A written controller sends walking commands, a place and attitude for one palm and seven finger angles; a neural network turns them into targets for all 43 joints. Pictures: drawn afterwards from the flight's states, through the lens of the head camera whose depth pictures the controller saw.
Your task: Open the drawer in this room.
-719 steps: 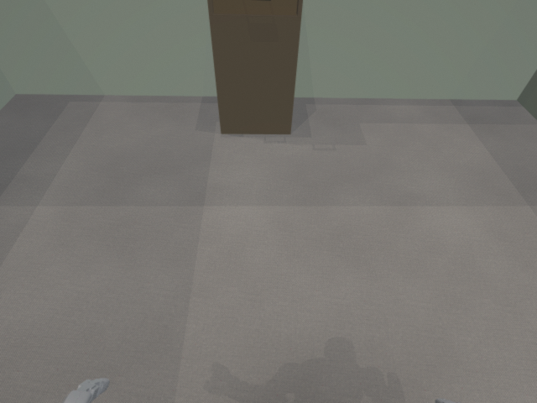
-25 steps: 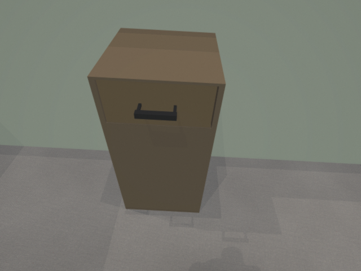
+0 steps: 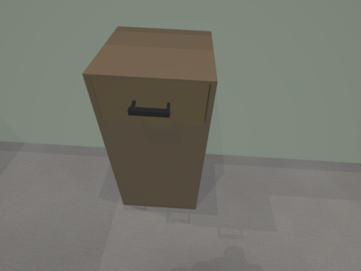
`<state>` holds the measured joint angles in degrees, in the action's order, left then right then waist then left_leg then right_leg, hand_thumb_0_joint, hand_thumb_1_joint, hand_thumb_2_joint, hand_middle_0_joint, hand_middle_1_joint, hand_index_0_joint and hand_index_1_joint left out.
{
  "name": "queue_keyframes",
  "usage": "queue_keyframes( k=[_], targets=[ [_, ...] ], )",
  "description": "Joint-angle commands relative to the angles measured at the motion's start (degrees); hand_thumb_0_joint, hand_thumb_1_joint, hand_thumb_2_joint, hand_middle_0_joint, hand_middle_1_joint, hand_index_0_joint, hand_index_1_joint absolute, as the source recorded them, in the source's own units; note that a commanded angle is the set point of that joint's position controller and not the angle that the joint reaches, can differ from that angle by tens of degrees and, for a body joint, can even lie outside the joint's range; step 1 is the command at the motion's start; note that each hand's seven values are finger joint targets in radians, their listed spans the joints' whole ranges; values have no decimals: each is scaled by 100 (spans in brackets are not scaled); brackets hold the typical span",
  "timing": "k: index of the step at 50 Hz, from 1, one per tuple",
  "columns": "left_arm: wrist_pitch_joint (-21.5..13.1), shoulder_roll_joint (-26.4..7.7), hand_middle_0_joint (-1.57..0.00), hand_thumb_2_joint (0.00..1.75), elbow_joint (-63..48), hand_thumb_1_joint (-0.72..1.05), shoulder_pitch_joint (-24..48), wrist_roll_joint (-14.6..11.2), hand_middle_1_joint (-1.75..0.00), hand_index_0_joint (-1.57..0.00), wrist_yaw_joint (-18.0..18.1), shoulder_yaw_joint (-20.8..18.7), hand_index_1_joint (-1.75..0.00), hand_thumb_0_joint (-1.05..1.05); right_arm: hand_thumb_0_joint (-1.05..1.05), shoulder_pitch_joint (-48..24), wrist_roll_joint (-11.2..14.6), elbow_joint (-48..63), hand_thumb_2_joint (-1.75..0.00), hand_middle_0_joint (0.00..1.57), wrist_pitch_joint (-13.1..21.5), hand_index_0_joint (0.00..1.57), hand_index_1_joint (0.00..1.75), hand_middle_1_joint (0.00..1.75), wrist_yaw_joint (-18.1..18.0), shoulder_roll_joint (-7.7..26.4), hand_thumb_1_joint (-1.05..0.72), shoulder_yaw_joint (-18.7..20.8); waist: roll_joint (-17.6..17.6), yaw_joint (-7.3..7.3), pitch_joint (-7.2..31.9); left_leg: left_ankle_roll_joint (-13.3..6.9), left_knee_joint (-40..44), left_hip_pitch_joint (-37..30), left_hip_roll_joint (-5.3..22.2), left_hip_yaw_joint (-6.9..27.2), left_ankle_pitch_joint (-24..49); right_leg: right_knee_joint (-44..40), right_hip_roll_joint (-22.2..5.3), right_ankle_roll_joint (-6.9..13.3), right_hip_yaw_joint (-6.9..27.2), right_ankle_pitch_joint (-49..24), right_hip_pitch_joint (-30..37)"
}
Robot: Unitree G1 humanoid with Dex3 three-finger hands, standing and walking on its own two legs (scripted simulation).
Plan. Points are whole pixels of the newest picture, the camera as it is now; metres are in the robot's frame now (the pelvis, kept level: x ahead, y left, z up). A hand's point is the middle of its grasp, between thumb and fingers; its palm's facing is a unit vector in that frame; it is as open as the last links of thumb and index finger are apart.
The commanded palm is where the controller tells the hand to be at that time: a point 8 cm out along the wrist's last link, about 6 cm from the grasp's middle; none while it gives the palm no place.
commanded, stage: shuffle to correct the standing spot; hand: left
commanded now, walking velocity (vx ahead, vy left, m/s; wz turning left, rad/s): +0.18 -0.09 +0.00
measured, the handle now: (150, 108) +0.62 +0.15 +0.01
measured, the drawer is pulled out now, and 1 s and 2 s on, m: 0.00 0.00 0.00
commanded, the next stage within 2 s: come to a stop and stand still in 0.42 s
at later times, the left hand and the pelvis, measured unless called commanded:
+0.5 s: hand out of the picture +0.13 +0.13 -0.17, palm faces +0.02 -0.97 -0.24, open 7.4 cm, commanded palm none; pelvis +0.08 -0.06 -0.01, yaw -1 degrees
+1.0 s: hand out of the picture +0.12 +0.11 -0.18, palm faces +0.05 -0.97 -0.26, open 7.3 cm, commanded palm none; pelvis +0.11 -0.08 -0.01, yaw -1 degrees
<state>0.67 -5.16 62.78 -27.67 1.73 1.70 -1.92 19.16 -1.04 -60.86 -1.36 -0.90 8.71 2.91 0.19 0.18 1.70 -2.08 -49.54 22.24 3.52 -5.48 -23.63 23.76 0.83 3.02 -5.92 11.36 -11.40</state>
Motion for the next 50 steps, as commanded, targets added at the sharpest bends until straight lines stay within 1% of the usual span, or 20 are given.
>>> queue_keyframes(
  k=[1, 2, 4, 5, 8, 12, 17, 19, 20, 22, 23, 26, 29, 32, 34, 37, 43, 46, 48, 50],
  targets=[
    [-96, -822, -20, 90, -284, 90, 39, 17, -30, -20, -14, -139, -30, 0, 0, 628, -13, 75, -90, 20, 227, 20, 30, 30, -48, 3, -90, -45, -527, -226, -748, 20, 1763, -962, -160, -357, 212, -952, -1095, 614, 1244, 2070, -1101],
    [-61, -728, -20, 90, -299, 90, 85, -11, -30, -20, -41, -127, -30, 0, 0, 972, -17, -60, -90, 20, 263, 20, 30, 30, -91, 66, -90, -61, -301, -323, -723, 33, 2324, -1545, -120, -255, 351, -485, -891, 478, 1109, 2190, -1487],
    [-54, -218, -20, 90, -496, 90, 105, -39, -30, -20, -151, -58, -30, 0, 0, 1555, -94, -153, -90, 20, 325, 20, 30, 30, -217, 874, -90, 137, 1809, -468, -840, -642, 4074, -2111, 1935, 2747, -1682, 1914, -81, -79, 90, 1765, -2961],
    [-14, -392, -20, 90, -779, 90, 686, 55, -30, -20, -199, -97, -30, 0, 0, 1515, -76, -106, -90, 20, 314, 20, 30, 30, -273, 1095, -90, 193, 1178, -526, -1334, -1087, 4591, -1513, 2521, 3290, -2076, 2889, -382, -140, 417, 1560, -3263],
    [7, -434, -20, 90, -703, 90, 660, 101, -30, -20, -290, -172, -30, 0, 0, 630, -72, 37, -90, 20, 415, 20, 30, 30, -236, 679, -90, 51, 776, -57, -1372, -832, 4562, -445, 1900, 2157, -1158, 3682, -687, -228, 710, 595, -2694],
    [-28, -255, -20, 90, -693, 90, 806, 7, -30, -20, -337, -106, -30, 0, 0, 590, -89, 6, -90, 20, 485, 20, 30, 30, -185, 673, -90, 65, 512, -31, -1057, -661, 4233, -544, 1299, 834, 257, 2471, -680, -387, 252, 208, -1848],
    [-82, -323, -20, 90, -829, 90, 1189, -24, -30, -20, -324, -140, -30, 0, 0, 801, -121, -128, -90, 20, 385, 20, 30, 30, -130, 787, -90, 167, 718, -238, -872, -667, 3828, -794, 1310, 717, 179, 1172, -503, -416, -136, 388, -1183],
    [-125, -473, -20, 90, -709, 90, 795, -28, -30, -20, -308, -201, -30, 0, 0, 736, -113, -144, -90, 20, 338, 20, 30, 30, -118, 779, -90, 172, 361, -26, -576, -477, 3149, -583, 1125, 566, 140, 399, -333, -398, -281, 47, -193],
    [-173, -647, -20, 90, -514, 90, 323, -17, -30, -20, -267, -240, -30, 0, 0, 741, -96, -165, -90, 20, 327, 20, 30, 30, -98, 670, -90, 147, -81, 170, -353, -275, 2409, -176, 803, 282, 9, 114, -349, -305, -115, 89, 695],
    [-259, -1583, -20, 90, -277, 90, -582, -41, -30, -20, -108, -397, -30, 0, 0, 573, -8, 115, -90, 20, 299, 20, 30, 30, -4, 109, -90, -16, -2067, 513, 199, 36, -347, 1533, -195, -397, -1360, -1137, -2298, 510, 2598, 1547, 1932],
    [-249, -1496, -20, 90, -262, 90, -542, -84, -30, -20, -60, -398, -30, 0, 0, 138, -39, 243, -90, 20, 278, 20, 30, 30, 13, 272, -90, 14, -1201, 558, -111, -41, -1227, 1741, 9, 187, -1091, -1348, -2363, 752, 2738, 1772, 1473],
    [-319, -990, -20, 90, -440, 90, 632, -74, -30, -20, 17, -277, -30, 0, 0, 285, -65, 125, -90, 20, 214, 20, 30, 30, 94, 289, -90, 67, -987, -48, -430, 9, -1597, 1274, 462, 356, -65, -1390, -1965, 665, 1758, 1620, 163],
    [-342, -697, -20, 90, -505, 90, 909, -3, -30, -20, 39, -138, -30, 0, 0, 365, -40, 42, -90, 20, 168, 20, 30, 30, 78, -32, -90, -64, -695, -222, -702, 189, -167, 357, 289, 129, 354, -1181, -1616, 504, 669, -752, -520],
    [-263, -819, -20, 90, -448, 90, 847, -16, -30, -20, 70, -123, -30, 0, 0, 416, 26, -26, -90, 20, 180, 20, 30, 30, -17, -116, -90, -170, -364, -169, -438, 315, 1453, -547, 52, 0, 921, -497, -1493, 501, 511, -2052, -313],
    [-184, -861, -20, 90, -412, 90, 807, -82, -30, -20, 72, -133, -30, 0, 0, 575, 50, -67, -90, 20, 194, 20, 30, 30, -59, 151, -90, -128, -76, -199, -238, 336, 2478, -1267, 61, 59, 2167, 147, -1247, 229, 442, -1943, -273],
    [-49, -573, -20, 90, -501, 90, 424, -105, -30, -20, 137, -71, -30, 0, 0, 162, 29, 245, -90, 20, 141, 20, 30, 30, -128, 897, -90, 19, 1073, 39, -135, -409, 2559, -1281, 1365, 959, 5299, 846, -501, -323, 96, 645, -345],
    [74, -643, -20, 90, -496, 90, 338, -69, -30, -20, 102, -88, -30, 0, 0, -700, -2, 560, -90, 20, 14, 20, 30, 30, -157, 924, -90, 107, 945, 114, -39, -761, 2560, -1309, 1276, 911, 4890, 1537, -415, -330, 259, 1097, -412],
    [17, -824, -20, 90, -602, 90, 317, -12, -30, -20, 105, -104, -30, 0, 0, -894, 38, 695, -90, 20, -39, 20, 30, 30, -108, 857, -90, 153, -118, 130, 185, -318, 1910, -1130, 729, 619, 3387, 297, -596, -285, 751, -977, -127],
    [-20, -1205, -20, 90, -729, 90, 660, 19, -30, -20, 116, -157, -30, 0, 0, -790, 46, 747, -90, 20, -100, 20, 30, 30, -37, 446, -90, 118, -1332, 0, 81, 146, 1163, -444, -190, 38, 941, -152, -1702, 216, 1741, -2430, 49],
    [-42, -1115, -20, 90, -782, 90, 886, 35, -30, -20, 150, -151, -30, 0, 0, -1025, 25, 719, -90, 20, -184, 20, 30, 30, -30, 403, -90, 107, -1347, 63, -82, 175, -84, -106, -226, 449, -420, -385, -1919, 769, 1710, -2718, -107]
  ],
)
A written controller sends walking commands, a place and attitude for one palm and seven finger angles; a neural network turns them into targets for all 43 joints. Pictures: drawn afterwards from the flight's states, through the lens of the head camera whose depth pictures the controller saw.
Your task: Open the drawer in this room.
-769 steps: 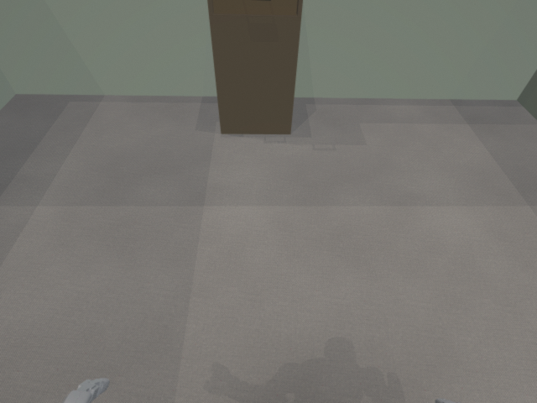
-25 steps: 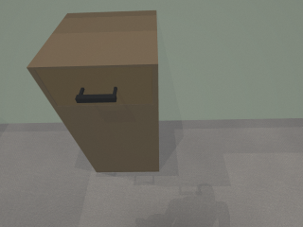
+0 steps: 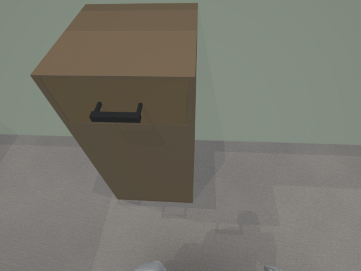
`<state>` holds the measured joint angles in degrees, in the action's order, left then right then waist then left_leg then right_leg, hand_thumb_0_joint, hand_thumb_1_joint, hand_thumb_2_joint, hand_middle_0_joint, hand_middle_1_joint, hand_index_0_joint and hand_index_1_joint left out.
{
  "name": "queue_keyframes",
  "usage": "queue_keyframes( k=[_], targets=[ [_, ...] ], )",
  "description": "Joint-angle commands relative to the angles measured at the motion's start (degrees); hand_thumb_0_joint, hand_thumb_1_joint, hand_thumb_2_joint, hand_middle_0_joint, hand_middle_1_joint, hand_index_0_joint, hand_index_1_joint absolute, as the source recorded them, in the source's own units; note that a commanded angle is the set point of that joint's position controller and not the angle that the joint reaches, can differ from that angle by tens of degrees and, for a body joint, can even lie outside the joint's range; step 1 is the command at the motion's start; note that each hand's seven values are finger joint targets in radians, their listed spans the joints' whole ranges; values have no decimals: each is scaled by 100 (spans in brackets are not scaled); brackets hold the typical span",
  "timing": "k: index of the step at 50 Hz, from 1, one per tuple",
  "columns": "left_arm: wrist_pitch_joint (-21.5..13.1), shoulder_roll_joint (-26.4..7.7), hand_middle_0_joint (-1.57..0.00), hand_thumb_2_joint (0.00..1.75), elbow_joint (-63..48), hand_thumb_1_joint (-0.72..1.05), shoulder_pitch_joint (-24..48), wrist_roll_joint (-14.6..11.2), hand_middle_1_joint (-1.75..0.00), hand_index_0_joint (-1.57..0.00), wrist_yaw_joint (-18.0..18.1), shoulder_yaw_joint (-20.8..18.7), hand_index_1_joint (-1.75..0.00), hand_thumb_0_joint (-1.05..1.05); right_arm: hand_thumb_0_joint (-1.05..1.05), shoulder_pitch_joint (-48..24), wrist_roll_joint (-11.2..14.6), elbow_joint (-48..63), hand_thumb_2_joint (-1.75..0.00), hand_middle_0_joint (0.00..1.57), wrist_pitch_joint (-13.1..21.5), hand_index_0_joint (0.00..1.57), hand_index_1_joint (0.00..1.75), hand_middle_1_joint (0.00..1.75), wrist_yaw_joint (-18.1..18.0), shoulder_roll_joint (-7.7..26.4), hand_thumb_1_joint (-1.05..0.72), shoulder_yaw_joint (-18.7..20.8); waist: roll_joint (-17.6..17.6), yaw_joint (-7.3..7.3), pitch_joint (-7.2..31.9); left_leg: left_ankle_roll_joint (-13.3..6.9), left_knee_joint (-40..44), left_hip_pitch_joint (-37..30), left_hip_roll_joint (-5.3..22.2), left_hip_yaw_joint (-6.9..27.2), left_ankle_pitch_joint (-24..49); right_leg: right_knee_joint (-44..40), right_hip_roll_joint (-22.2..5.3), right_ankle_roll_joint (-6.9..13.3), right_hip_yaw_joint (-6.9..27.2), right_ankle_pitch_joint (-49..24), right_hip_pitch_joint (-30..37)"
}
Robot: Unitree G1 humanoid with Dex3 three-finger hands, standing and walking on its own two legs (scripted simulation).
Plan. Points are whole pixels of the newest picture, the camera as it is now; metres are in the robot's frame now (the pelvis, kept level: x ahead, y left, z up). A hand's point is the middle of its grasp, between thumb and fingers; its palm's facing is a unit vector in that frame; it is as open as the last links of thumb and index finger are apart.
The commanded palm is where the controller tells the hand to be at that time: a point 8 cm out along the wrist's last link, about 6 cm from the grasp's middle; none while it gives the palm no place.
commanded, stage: come to a stop and stand still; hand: left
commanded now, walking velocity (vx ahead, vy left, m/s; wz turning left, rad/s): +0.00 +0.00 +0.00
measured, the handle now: (117, 111) +0.50 +0.23 +0.02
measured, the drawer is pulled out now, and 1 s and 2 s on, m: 0.00 0.00 0.00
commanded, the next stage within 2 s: look again from close up in 0.56 s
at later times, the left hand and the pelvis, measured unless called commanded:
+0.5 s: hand out of the picture -0.03 +0.19 -0.16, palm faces +0.04 -0.98 -0.19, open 7.3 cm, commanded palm none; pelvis -0.04 +0.02 +0.01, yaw +0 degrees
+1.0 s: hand out of the picture -0.03 +0.19 -0.16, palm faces +0.04 -0.98 -0.20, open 7.4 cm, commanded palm none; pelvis -0.03 +0.02 +0.01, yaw +0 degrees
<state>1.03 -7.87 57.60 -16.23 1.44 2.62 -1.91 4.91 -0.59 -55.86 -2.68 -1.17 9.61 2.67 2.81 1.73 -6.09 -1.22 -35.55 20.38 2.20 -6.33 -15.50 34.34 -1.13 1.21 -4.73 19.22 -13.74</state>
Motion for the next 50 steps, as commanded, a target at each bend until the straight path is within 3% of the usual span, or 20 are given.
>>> queue_keyframes(
  k=[1, 3, 5, 7, 8, 9, 10, 11, 12, 15, 19, 32, 33, 34, 35, 37, 38, 42, 45, 50],
  targets=[
    [-62, -819, -20, 90, -322, 90, -175, 64, -30, -20, 71, -150, -30, 0, 0, 465, -11, 205, -90, 20, -61, 20, 30, 30, -1, 269, -90, 129, -1393, -144, 676, 89, -1772, 67, -106, 607, -1222, -1470, -1698, 1017, 1504, -3280, -15],
    [-74, -875, -20, 90, -354, 90, 18, 73, -30, -20, 44, -165, -30, 0, 0, 496, 18, 106, -90, 20, -20, 20, 30, 30, 12, 205, -90, 80, -1171, -223, 422, 131, -1428, 114, -102, 522, -1198, -1322, -1449, 966, 1150, -3507, 110],
    [-94, -957, -20, 90, -283, 90, -172, 68, -30, -20, 15, -176, -30, 0, 0, 546, 31, 69, -90, 20, 51, 20, 30, 30, 6, 189, -90, 45, -1159, -146, 592, 182, -368, -10, -129, 382, -1001, -1006, -1312, 875, 1056, -3933, 650],
    [-81, -987, -20, 90, -210, 90, -172, -6, -30, -20, 2, -180, -30, 0, 0, 868, 25, -98, -90, 20, 121, 20, 30, 30, -10, 202, -90, 9, -1049, -223, 792, 183, 1015, -779, -113, 328, 155, -682, -1140, 581, 949, -3432, 597],
    [-77, -914, -20, 90, -208, 90, -180, -46, -30, -20, -18, -167, -30, 0, 0, 998, 11, -171, -90, 20, 177, 20, 30, 30, -31, 325, -90, 15, -765, -219, 911, 115, 1294, -1229, 58, 526, 1012, -554, -910, 344, 831, -2936, 435],
    [-65, -753, -20, 90, -207, 90, -248, -70, -30, -20, -31, -139, -30, 0, 0, 982, -30, -170, -90, 20, 238, 20, 30, 30, -56, 546, -90, 25, -105, -142, 994, -81, 1342, -1449, 592, 1056, 2117, -423, -579, 101, 618, -2201, 175],
    [-64, -609, -20, 90, -180, 90, -282, -69, -30, -20, -33, -95, -30, 0, 0, 762, -55, -148, -90, 20, 236, 20, 30, 30, -69, 682, -90, 14, 226, 2, 939, -262, 1330, -1196, 930, 1211, 2478, -605, -416, -46, 474, -1427, 256],
    [-55, -601, -20, 90, -146, 90, -233, -36, -30, -20, -40, -71, -30, 0, 0, 623, -55, -134, -90, 20, 217, 20, 30, 30, -57, 705, -90, -7, -11, 45, 802, -252, 1393, -826, 945, 1118, 1794, -812, -366, -98, 443, -949, 435],
    [-36, -617, -20, 90, -60, 90, -87, -37, -30, -20, -51, -68, -30, 0, 0, 565, -49, -192, -90, 20, 233, 20, 30, 30, -51, 594, -90, -53, 266, 10, 564, -210, 1631, -523, 747, 1158, 1316, -847, -384, -124, 411, -985, 526],
    [-14, -639, -20, 90, 92, 90, -105, -25, -30, -20, -78, -33, -30, 0, 0, 636, -50, -289, -90, 20, 212, 20, 30, 30, -34, 580, -90, -102, 224, 20, 229, -118, 2076, -89, 615, 1169, -306, -1075, -382, -113, 459, -669, 625],
    [-38, -626, -20, 90, 244, 90, -198, -17, -30, -20, -93, -1, -30, 0, 0, 916, -65, -425, -90, 20, 206, 20, 30, 30, -18, 585, -90, -116, 74, -18, 93, -87, 2314, -3, 514, 1195, -1096, -1309, -406, -113, 488, -417, 546],
    [-149, -437, -20, 90, 485, 90, -552, -43, -30, -20, -49, 62, -30, 0, 0, 1700, -42, -705, -90, 20, 248, 20, 30, 30, -46, 311, -90, -172, -434, -172, 86, -67, 1949, -409, 374, 914, -445, -1585, -495, -50, 671, -306, 72],
    [-291, -615, -20, 90, 590, 90, -841, 23, -30, -20, 161, 192, -30, 0, 0, 993, -17, -293, -90, 20, 408, 20, 30, 30, 40, 538, -90, -212, -351, 90, -217, 148, 782, -84, 397, 522, 173, -1306, -758, -6, 731, -1587, -30],
    [-348, -867, -20, 90, 396, 90, -672, -37, -30, -20, 106, 130, -30, 0, 0, 1372, -4, -178, -90, 20, 356, 20, 30, 30, 62, 201, -90, -221, -422, -226, 488, 147, 713, -503, 36, 625, -397, -1598, -989, 175, 1146, -121, -97],
    [-353, -834, -20, 90, 322, 90, -481, -29, -30, -20, 58, 110, -30, 0, 0, 1604, -24, -258, -90, 20, 387, 20, 30, 30, 60, 178, -90, -219, -211, -335, 428, 75, 875, -719, 53, 662, -183, -1555, -925, 265, 1087, 580, -451],
    [-327, -742, -20, 90, 272, 90, -409, -52, -30, -20, 10, 133, -30, 0, 0, 1925, -53, -281, -90, 20, 385, 20, 30, 30, 70, 229, -90, -246, -26, -401, 654, -29, 1007, -662, 181, 738, -218, -1291, -660, 227, 776, 589, -420],
    [-315, -640, -20, 90, 283, 90, -453, -60, -30, -20, -6, 149, -30, 0, 0, 1874, -48, -282, -90, 20, 401, 20, 30, 30, 52, 247, -90, -244, 133, -352, 515, -70, 1199, -463, 251, 858, -284, -1189, -561, 202, 701, 422, -349],
    [-265, -442, -20, 90, 351, 90, -605, -47, -30, -20, -47, 195, -30, 0, 0, 1803, -41, -219, -90, 20, 425, 20, 30, 30, 20, 346, -90, -264, -95, -213, -69, -162, 1759, 182, 376, 1142, -806, -975, -388, 147, 512, -30, -88],
    [-287, -389, -20, 90, 389, 90, -685, -66, -30, -20, -53, 208, -30, 0, 0, 1815, -19, -271, -90, 20, 455, 20, 30, 30, 7, 348, -90, -287, -456, -176, -55, -160, 1731, 51, 317, 1046, -432, -1072, -446, 124, 571, -322, 45],
    [-292, -421, -20, 90, 371, 90, -612, -84, -30, -20, -49, 196, -30, 0, 0, 1873, -19, -415, -90, 20, 472, 20, 30, 30, -2, 343, -90, -325, -494, -179, -8, -131, 1691, -244, 289, 910, 90, -1141, -500, 93, 590, -620, 97]
  ],
)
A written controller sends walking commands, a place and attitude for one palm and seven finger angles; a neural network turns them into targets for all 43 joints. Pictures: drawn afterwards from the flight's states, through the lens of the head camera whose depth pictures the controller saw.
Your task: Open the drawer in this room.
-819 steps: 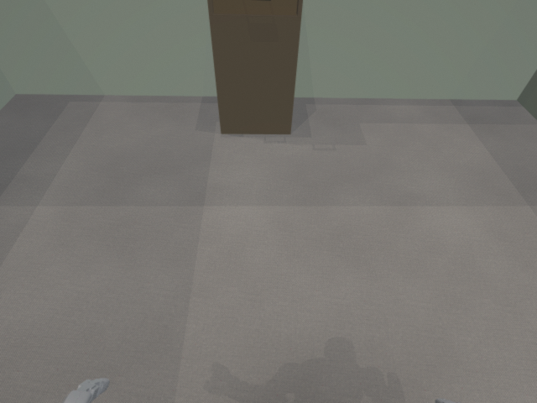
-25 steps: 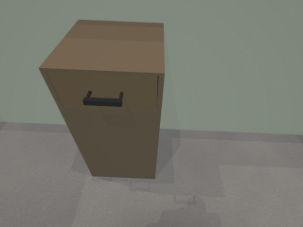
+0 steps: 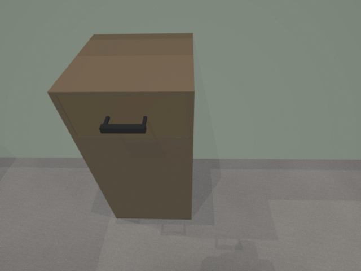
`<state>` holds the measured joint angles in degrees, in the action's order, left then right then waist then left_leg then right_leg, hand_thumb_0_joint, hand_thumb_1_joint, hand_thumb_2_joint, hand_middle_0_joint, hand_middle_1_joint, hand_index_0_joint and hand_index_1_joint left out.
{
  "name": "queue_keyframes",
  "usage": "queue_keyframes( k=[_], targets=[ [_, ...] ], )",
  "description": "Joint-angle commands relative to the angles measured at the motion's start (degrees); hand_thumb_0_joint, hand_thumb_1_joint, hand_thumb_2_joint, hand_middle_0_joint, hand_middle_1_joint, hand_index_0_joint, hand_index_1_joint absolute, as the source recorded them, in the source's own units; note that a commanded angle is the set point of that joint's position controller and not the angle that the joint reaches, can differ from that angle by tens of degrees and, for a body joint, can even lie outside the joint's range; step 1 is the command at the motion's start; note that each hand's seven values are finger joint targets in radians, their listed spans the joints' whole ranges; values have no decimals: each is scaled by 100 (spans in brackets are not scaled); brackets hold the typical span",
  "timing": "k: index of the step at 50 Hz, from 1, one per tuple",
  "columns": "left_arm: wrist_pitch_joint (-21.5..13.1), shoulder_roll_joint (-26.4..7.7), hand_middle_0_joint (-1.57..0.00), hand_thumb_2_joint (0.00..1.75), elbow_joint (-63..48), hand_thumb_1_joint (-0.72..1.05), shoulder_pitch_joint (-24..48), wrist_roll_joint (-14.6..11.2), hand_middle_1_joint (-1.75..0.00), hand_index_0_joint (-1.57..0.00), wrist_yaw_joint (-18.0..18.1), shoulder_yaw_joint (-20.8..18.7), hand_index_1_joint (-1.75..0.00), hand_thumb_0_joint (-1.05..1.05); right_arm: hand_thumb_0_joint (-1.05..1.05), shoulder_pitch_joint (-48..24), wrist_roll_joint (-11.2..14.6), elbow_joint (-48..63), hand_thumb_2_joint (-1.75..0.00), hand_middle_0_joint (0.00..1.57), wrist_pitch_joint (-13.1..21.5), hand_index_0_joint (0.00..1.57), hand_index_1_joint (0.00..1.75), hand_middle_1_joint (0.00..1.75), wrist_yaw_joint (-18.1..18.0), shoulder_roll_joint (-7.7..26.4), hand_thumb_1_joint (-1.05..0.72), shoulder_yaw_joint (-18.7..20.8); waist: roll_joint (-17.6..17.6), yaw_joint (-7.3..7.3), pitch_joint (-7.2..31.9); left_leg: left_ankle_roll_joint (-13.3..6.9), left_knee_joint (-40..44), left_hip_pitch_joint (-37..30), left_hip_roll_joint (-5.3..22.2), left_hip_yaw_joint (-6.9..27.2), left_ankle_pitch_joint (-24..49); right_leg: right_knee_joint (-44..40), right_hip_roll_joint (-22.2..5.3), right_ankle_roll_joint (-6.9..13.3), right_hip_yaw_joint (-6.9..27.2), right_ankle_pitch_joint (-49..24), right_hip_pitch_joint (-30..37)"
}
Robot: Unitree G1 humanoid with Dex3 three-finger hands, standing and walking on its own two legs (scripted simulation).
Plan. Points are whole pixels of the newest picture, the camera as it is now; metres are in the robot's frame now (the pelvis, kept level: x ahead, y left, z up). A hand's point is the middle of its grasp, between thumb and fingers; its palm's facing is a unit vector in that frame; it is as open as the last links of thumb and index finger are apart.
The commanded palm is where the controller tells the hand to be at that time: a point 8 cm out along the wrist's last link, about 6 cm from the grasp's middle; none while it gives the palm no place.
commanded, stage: look again from close up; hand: left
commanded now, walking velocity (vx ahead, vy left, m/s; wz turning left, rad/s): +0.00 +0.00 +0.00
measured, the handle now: (124, 124) +0.54 +0.21 +0.01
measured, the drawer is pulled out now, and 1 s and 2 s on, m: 0.00 0.00 0.00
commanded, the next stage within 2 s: raise the hand with hooked fingers in 0.16 s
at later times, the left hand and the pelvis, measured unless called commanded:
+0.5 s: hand (104, 234) +0.21 +0.19 -0.03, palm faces +0.00 -0.58 -0.81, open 7.7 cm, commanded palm +0.13 +0.21 -0.03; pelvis +0.01 -0.01 -0.01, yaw -2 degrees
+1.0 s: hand (99, 204) +0.26 +0.20 +0.02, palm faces +0.14 -0.08 -0.99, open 10.5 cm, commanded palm +0.21 +0.21 +0.06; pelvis +0.02 -0.04 -0.03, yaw -1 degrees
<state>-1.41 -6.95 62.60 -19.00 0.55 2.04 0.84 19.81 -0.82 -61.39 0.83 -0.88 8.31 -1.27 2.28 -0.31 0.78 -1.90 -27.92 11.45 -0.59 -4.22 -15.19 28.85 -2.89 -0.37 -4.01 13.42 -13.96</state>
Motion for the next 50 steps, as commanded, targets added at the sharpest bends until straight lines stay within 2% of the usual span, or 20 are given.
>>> queue_keyframes(
  k=[1, 12, 13, 14, 15, 16, 17, 18, 19, 21, 24, 26, 30, 33, 37, 40, 41, 43, 47, 50],
  targets=[
    [-44, -517, -20, 90, -127, 90, -331, 3, -30, -20, 10, -78, -30, 0, 0, 381, -1, 97, -90, 20, 128, 20, 30, 30, -35, 449, -90, 59, -294, 33, -676, -68, 963, 602, 574, 710, 149, -577, -319, 256, 496, -115, 152],
    [-60, -553, -20, 90, -56, 90, -256, -8, -30, -20, 1, -106, -30, 0, 0, 252, 4, -112, -90, 20, 133, 20, 30, 30, -61, 439, -90, 47, -238, 52, -371, -16, 845, 220, 591, 586, 767, -660, -386, 239, 470, -699, 454],
    [-84, -845, -20, 90, 150, 90, -587, 51, -30, -20, 229, -112, -30, 0, 0, -435, 77, 291, -90, 20, 139, 20, 30, 30, -17, 695, -90, 148, -988, 293, -733, 176, -211, 651, 718, 400, 615, -633, -643, 161, 731, -2264, 177],
    [-1131, -2367, -20, 89, -8455, 88, 4075, 810, -32, -20, 245, 120, -32, 0, 0, -531, 364, 2309, -90, 20, 947, 20, 30, 30, -327, 1553, -90, 118, 899, -359, 2129, -89, 599, -914, 94, 271, 965, -152, 80, 269, 970, -1245, 612],
    [-650, -2209, -20, 88, -6879, 85, 1538, 944, -33, -20, 730, -159, -33, 0, 0, -1101, 334, 2009, -90, 20, 1516, 20, 30, 30, -568, 1182, -90, 113, 1551, 184, 1626, -14, 637, -928, 210, 225, 1319, 136, 190, 422, 409, -326, 283],
    [-250, -1646, -21, 87, -6673, 83, 1192, 602, -34, -21, 1075, -48, -34, 0, 0, -995, 434, 1671, -90, 20, 1718, 20, 30, 30, -604, 1165, -90, 272, 1360, 52, 1089, 156, 658, -311, 213, 222, 557, 148, 249, 337, 204, 180, -38],
    [338, -588, -21, 86, -5698, 81, -499, 841, -36, -21, 1154, 508, -36, 0, 0, -823, 478, 1688, -90, 20, 1737, 20, 30, 30, -584, 830, -90, 230, 812, 75, 756, 113, 695, 83, 249, 316, 178, 135, 251, 264, 96, 219, -178],
    [353, -666, -21, 85, -6818, 78, 301, 1042, -37, -21, 1173, 697, -37, 0, 0, -1055, 494, 2161, -90, 20, 1814, 20, 30, 30, -559, 972, -90, 223, 523, 19, 107, 98, 656, 426, 187, 452, 9, 64, 223, 242, 91, 205, -351],
    [320, -1030, -21, 84, -6886, 76, 121, 1585, -39, -21, 1299, 480, -39, 0, 0, -1154, 379, 2217, -90, 20, 1837, 20, 30, 30, -557, 1189, -90, 297, 93, -22, 278, 46, 459, 435, 177, 486, -62, 56, 282, 265, 206, 360, -616],
    [309, -1144, -21, 82, -6609, 71, -265, 2608, -42, -21, 1569, 495, -42, 0, 0, -1263, 127, 2623, -90, 20, 1704, 20, 30, 30, -430, 1289, -90, 309, -673, -46, -168, 10, 54, 997, -26, 549, -173, 110, 335, 311, 277, 899, -1230],
    [376, -875, -22, 79, -6082, 64, -2064, 4010, -47, -22, 1828, 563, -47, 0, 0, -1544, -138, 3302, -90, 20, 1211, 20, 30, 30, -121, 1272, -90, 524, -1367, 464, -19, 108, -330, 1313, -115, 347, 125, 107, 377, 362, 378, 1291, -1256],
    [329, -924, -22, 77, -5800, 60, -2986, 4701, -50, -22, 1857, 371, -50, 0, 0, -1730, -152, 3481, -90, 20, 648, 20, 30, 30, 132, 1239, -90, 576, -1655, 810, 90, 166, -418, 1671, -113, 229, 481, 257, 368, 438, 622, 521, -909],
    [-69, -1564, -23, 73, -6814, 50, -2399, 5559, -55, -23, 2046, -94, -55, 0, 0, -2219, -146, 3995, -90, 20, 4, 20, 30, 30, 403, 1136, -90, 473, -1229, 953, 656, 147, -660, 1852, -158, 51, 814, 760, 322, 466, 847, -749, -565],
    [-195, -2038, -23, 70, -7697, 43, -1455, 6031, -60, -23, 2470, -519, -60, 0, 0, -2100, -259, 4121, -90, 20, -197, 20, 30, 30, 408, 1017, -90, 505, -80, 892, 1501, 102, -963, 1495, -212, 58, 924, 1054, 380, 513, 1107, -884, -710],
    [-347, -2319, -24, 66, -8844, 34, 686, 6199, -66, -24, 2894, -471, -66, 0, 0, -1968, -399, 4024, -90, 20, -262, 20, 30, 30, 287, 1007, -90, 547, 362, 329, 1937, 6, -1663, 652, -214, 333, 722, 1017, 306, 484, 1422, -69, -1979],
    [-589, -2404, -25, 63, -8702, 27, 926, 6041, -70, -25, 2869, -446, -70, 0, 0, -1886, -388, 3931, -90, 20, -135, 20, 30, 30, 224, 1022, -90, 515, 319, 153, 1838, -27, -1905, 654, -207, 338, 500, 983, 275, 436, 1294, 148, -2266],
    [-609, -2308, -25, 62, -8634, 25, 1022, 5980, -72, -25, 2822, -369, -72, 0, 0, -1925, -416, 3907, -90, 20, -128, 20, 30, 30, 222, 1010, -90, 492, 9, 69, 1601, -41, -1965, 764, -218, 394, 431, 932, 284, 404, 1295, 172, -2358],
    [-543, -2253, -25, 60, -8134, 20, 926, 5903, -75, -25, 2660, -318, -75, 0, 0, -2011, -403, 3891, -90, 20, -131, 20, 30, 30, 235, 1007, -90, 458, -349, 87, 1338, -49, -1828, 1123, -225, 338, 255, 833, 249, 323, 1143, 104, -2036],
    [389, -2144, -26, 56, -7460, 11, -254, 5614, -81, -26, 2020, -350, -81, 0, 0, -2141, -161, 3922, -90, 20, -337, 20, 30, 30, 184, 986, -90, 379, -559, 528, 1611, 9, -1155, 1426, -178, 227, 827, 816, 276, 248, 819, -1352, -385],
    [758, -2405, -26, 53, -7510, 4, -454, 5350, -86, -26, 1493, -471, -86, 0, 0, -2250, -23, 3965, -90, 20, -383, 20, 30, 30, 106, 1013, -90, 239, -1033, 641, 1391, 33, -752, 1537, -158, 161, 944, 682, 200, 128, 945, -1967, 397]
  ],
)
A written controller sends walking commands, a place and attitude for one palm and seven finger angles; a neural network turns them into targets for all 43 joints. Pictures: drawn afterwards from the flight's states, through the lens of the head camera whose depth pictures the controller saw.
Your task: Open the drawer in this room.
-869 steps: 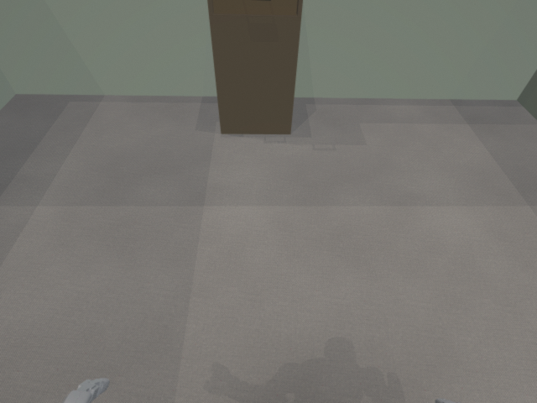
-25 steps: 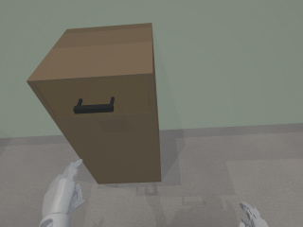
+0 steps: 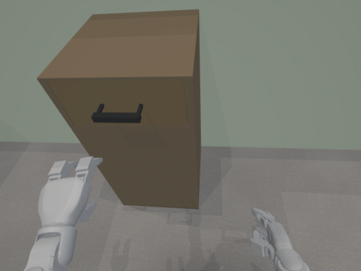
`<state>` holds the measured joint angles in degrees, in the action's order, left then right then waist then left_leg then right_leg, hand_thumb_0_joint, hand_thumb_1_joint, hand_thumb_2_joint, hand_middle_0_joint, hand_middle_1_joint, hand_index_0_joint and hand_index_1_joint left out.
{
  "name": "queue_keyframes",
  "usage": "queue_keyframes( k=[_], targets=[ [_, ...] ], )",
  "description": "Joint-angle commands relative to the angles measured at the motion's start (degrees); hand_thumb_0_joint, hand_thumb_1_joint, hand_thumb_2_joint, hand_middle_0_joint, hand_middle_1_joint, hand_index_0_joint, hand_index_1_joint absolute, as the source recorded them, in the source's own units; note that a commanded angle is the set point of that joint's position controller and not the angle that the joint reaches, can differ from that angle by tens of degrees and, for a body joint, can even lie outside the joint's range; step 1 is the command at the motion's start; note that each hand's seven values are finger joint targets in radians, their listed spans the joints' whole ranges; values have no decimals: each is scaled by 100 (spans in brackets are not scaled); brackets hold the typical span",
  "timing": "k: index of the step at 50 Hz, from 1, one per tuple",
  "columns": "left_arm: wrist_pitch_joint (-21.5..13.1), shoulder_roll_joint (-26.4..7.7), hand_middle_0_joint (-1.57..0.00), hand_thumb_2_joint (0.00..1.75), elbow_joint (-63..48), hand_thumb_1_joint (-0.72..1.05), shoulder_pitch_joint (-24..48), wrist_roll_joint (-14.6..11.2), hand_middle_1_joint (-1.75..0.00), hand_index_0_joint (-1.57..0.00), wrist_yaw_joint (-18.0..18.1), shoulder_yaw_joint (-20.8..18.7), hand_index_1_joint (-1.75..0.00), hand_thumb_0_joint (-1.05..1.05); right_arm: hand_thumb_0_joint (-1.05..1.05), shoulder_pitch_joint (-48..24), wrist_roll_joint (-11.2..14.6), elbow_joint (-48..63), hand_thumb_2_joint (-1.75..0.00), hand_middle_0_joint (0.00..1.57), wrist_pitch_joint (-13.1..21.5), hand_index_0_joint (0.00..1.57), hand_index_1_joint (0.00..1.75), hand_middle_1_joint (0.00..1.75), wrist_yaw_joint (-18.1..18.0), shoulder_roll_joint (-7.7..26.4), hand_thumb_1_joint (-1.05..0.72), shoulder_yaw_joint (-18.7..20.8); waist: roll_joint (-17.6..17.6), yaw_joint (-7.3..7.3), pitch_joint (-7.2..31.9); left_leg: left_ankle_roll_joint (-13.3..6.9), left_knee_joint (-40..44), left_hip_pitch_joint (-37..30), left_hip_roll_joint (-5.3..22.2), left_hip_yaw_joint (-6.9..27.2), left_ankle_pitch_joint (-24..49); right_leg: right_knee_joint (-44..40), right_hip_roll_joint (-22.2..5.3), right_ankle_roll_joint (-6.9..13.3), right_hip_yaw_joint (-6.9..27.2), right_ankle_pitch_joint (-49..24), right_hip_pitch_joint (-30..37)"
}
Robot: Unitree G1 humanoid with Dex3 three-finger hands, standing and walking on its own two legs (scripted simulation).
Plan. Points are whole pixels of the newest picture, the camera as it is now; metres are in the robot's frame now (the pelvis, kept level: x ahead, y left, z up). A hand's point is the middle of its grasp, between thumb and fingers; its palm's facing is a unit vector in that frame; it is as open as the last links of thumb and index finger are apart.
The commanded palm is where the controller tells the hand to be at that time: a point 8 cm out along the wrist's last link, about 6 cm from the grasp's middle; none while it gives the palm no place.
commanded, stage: raise the hand with hooked fingers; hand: left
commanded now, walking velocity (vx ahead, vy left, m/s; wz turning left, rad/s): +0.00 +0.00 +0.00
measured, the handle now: (118, 112) +0.51 +0.26 +0.04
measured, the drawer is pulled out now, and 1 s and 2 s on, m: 0.00 0.00 0.00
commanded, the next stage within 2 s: move the hooked fingers above the handle in 1.16 s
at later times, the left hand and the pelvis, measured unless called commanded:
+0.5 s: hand (68, 163) +0.28 +0.27 +0.12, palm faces +0.14 -0.09 -0.99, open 13.3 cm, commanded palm +0.25 +0.27 +0.17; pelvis +0.00 +0.03 +0.03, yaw +0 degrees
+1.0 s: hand (64, 146) +0.30 +0.27 +0.15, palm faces +0.02 -0.08 -1.00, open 13.8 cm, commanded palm +0.27 +0.27 +0.21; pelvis -0.01 +0.03 +0.04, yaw +0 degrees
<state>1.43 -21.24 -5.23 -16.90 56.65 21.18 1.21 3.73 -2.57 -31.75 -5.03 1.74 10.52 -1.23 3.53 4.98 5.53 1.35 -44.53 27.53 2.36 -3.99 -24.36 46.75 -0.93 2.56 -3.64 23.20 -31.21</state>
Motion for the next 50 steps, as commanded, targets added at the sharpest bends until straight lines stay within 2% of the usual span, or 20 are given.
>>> queue_keyframes(
  k=[1, 4, 7, 10, 11, 14, 15, 19, 22, 24, 26, 31, 32, 38, 39, 40, 41, 42, 47, 50],
  targets=[
    [481, -1092, -26, 52, -760, 1, -759, -288, -87, -26, -523, -660, -87, 0, 0, -710, 154, 972, -90, 20, 203, 20, 30, 30, -172, 803, -90, 207, -1160, 162, 854, -283, 979, -101, -445, 133, 1900, -1118, 2, -165, 958, -3070, 2254],
    [271, -1195, -27, 49, -1396, -6, -411, -192, -92, -27, -629, -710, -92, 0, 0, -596, 97, 944, -90, 20, 239, 20, 30, 30, -185, 811, -90, 206, -780, 181, 909, -305, 1185, -394, -413, 144, 2095, -1199, -29, -130, 780, -3132, 2344],
    [-31, -1277, -27, 46, -1989, -13, 291, -93, -96, -27, -377, -847, -96, 0, 0, -512, 17, 908, -90, 20, 309, 20, 30, 30, -221, 826, -90, 301, -227, 127, 1011, -309, 1230, -752, -406, 201, 2172, -1311, -7, -58, 674, -2632, 2102],
    [-318, -1217, -28, 43, -1853, -20, 660, -96, -100, -28, -155, -867, -100, 0, 0, -345, 3, 741, -90, 20, 405, 20, 30, 30, -222, 825, -90, 405, -106, -31, 948, -310, 1174, -1095, -414, 242, 2240, -1373, 38, -22, 582, -2372, 1668],
    [-324, -1282, -28, 42, -1815, -22, 897, -97, -102, -28, -110, -914, -102, 0, 0, -340, 8, 708, -90, 20, 413, 20, 30, 30, -221, 839, -90, 430, -232, -71, 969, -305, 1166, -1144, -416, 268, 2198, -1409, 50, -22, 571, -2171, 1602],
    [-161, -1250, -29, 39, -1393, -29, 1422, -70, -107, -29, -128, -746, -107, 0, 0, -341, 97, 593, -90, 20, 381, 20, 30, 30, -237, 884, -90, 481, -80, -99, 891, -278, 1305, -1222, -383, 249, 2119, -1463, 50, -18, 362, -1937, 1513],
    [-65, -1252, -29, 38, -1342, -31, 1522, -91, -108, -29, -188, -695, -108, 0, 0, -369, 133, 589, -90, 20, 367, 20, 30, 30, -249, 894, -90, 500, -54, -58, 1004, -282, 1356, -1301, -374, 236, 2188, -1483, 47, -19, 333, -1989, 1621],
    [389, -1306, -29, 34, -1082, -41, 2038, -226, -114, -29, -632, -448, -114, 0, 0, -511, 267, 585, -90, 20, 299, 20, 30, 30, -287, 929, -90, 457, -168, -38, 818, -271, 1662, -1379, -368, 264, 2380, -1641, 65, -39, 254, -2095, 1957],
    [588, -1476, -30, 31, -1042, -48, 2463, -274, -118, -30, -1054, -410, -118, 0, 0, -582, 299, 622, -90, 20, 225, 20, 30, 30, -312, 939, -90, 371, -253, -7, 816, -271, 1861, -1523, -344, 290, 2522, -1764, 63, -53, 235, -2132, 2242],
    [646, -1558, -30, 30, -946, -50, 2665, -285, -120, -30, -1299, -405, -120, 0, 0, -606, 302, 629, -90, 20, 163, 20, 30, 30, -325, 931, -90, 317, -285, -4, 631, -272, 1979, -1579, -333, 295, 2599, -1870, 84, -52, 200, -2189, 2307],
    [627, -1783, -30, 30, -979, -50, 3007, -268, -120, -30, -1482, -560, -120, 0, 0, -634, 308, 638, -90, 20, 97, 20, 30, 30, -321, 947, -90, 274, -156, 9, 695, -252, 2071, -1668, -315, 293, 2670, -1945, 104, -32, 210, -2170, 2456],
    [533, -1884, -30, 30, -631, -50, 3697, -327, -120, -30, -1818, -572, -120, 0, 0, -560, 341, 563, -90, 20, 28, 20, 30, 30, -308, 921, -90, 207, -128, -34, 541, -223, 2268, -1787, -300, 331, 2638, -2144, 152, -13, 151, -2017, 2506],
    [509, -1818, -30, 30, -593, -50, 3908, -327, -120, -30, -1885, -440, -120, 0, 0, -573, 350, 565, -90, 20, 39, 20, 30, 30, -307, 918, -90, 182, -31, -60, 488, -222, 2289, -1797, -306, 339, 2593, -2168, 136, -9, 137, -1959, 2467],
    [304, -2102, -30, 30, -514, -50, 4693, -445, -120, -30, -2169, -514, -120, 0, 0, -494, 367, 502, -90, 20, 76, 20, 30, 30, -330, 960, -90, 199, 31, -101, 747, -230, 2395, -2000, -325, 375, 2603, -2339, 142, -7, 144, -1941, 2627],
    [284, -1995, -30, 30, -390, -50, 4516, -477, -120, -30, -2214, -451, -120, 0, 0, -478, 365, 529, -90, 20, 89, 20, 30, 30, -323, 961, -90, 202, 31, -71, 714, -233, 2407, -1982, -339, 373, 2602, -2354, 138, -9, 138, -1946, 2633],
    [254, -1927, -30, 30, -301, -50, 4299, -507, -120, -30, -2265, -447, -120, 0, 0, -429, 370, 528, -90, 20, 88, 20, 30, 30, -308, 969, -90, 217, -155, -60, 664, -239, 2414, -1951, -331, 359, 2669, -2362, 148, -13, 115, -2017, 2638],
    [215, -1911, -30, 30, -305, -50, 4112, -546, -120, -30, -2319, -490, -120, 0, 0, -443, 392, 552, -90, 20, 96, 20, 30, 30, -271, 990, -90, 224, -66, -30, 690, -227, 2421, -1934, -318, 369, 2712, -2369, 162, -8, 132, -2026, 2677],
    [168, -1887, -30, 30, -298, -50, 3977, -592, -120, -30, -2356, -495, -120, 0, 0, -375, 372, 535, -90, 20, 95, 20, 30, 30, -250, 992, -90, 236, -173, 1, 728, -230, 2421, -1928, -324, 360, 2804, -2347, 136, -10, 112, -2109, 2749],
    [-77, -2071, -30, 30, -605, -50, 3861, -652, -120, -30, -2290, -774, -120, 0, 0, -357, 356, 584, -90, 20, 103, 20, 30, 30, -194, 1049, -90, 267, -323, 63, 820, -251, 2433, -1791, -337, 338, 2910, -2336, 123, -25, 130, -2290, 2856],
    [-224, -2167, -30, 30, -777, -50, 4011, -634, -120, -30, -2084, -903, -120, 0, 0, -331, 358, 544, -90, 20, 132, 20, 30, 30, -207, 1052, -90, 307, -178, 63, 795, -255, 2451, -1819, -360, 318, 2784, -2381, 126, -27, 152, -2179, 2757]
  ],
)
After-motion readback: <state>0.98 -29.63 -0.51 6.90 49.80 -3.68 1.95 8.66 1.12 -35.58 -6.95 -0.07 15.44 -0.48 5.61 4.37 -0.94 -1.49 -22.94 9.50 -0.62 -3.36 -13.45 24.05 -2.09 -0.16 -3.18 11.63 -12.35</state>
